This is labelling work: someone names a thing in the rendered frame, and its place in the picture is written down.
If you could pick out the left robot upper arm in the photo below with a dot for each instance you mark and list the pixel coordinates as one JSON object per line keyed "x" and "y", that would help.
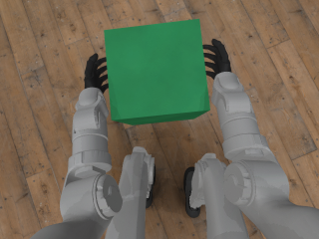
{"x": 87, "y": 206}

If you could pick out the left robot forearm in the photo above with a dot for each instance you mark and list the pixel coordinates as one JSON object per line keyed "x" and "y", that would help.
{"x": 90, "y": 152}

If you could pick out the left robot thigh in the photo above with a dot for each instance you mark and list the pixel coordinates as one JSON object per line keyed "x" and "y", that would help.
{"x": 137, "y": 174}

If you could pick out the robot thigh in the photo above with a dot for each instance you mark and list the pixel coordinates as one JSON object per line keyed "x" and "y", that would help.
{"x": 137, "y": 174}
{"x": 223, "y": 219}

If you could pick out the right robot upper arm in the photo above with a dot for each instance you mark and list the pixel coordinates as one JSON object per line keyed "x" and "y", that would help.
{"x": 260, "y": 189}

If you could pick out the right robot forearm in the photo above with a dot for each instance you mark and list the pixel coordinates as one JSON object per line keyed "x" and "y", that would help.
{"x": 241, "y": 135}

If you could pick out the right robot thigh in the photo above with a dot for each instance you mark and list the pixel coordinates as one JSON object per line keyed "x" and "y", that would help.
{"x": 223, "y": 219}

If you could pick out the right robot hand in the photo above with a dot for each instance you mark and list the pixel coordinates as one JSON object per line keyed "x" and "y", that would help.
{"x": 221, "y": 63}

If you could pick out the left robot hand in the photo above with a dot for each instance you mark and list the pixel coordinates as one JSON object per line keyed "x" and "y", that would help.
{"x": 92, "y": 73}

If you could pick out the carton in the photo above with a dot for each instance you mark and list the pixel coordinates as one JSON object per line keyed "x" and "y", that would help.
{"x": 156, "y": 72}

